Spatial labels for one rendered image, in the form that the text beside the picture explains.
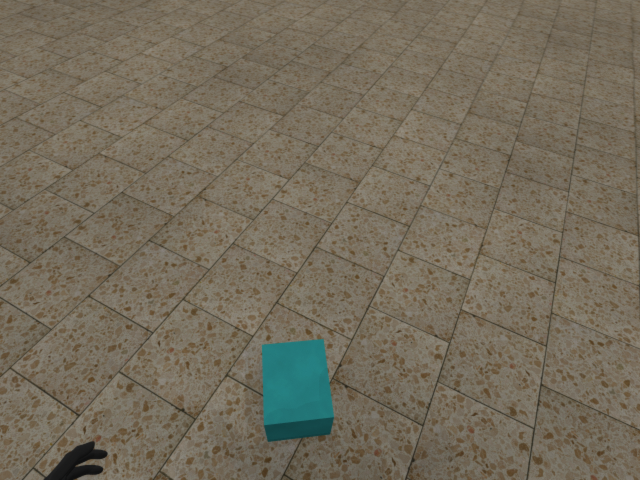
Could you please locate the carton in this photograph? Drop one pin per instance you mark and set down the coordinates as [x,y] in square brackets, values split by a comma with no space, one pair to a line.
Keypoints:
[296,390]

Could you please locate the left robot hand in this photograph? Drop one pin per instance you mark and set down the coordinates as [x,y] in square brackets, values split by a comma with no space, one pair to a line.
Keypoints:
[66,469]

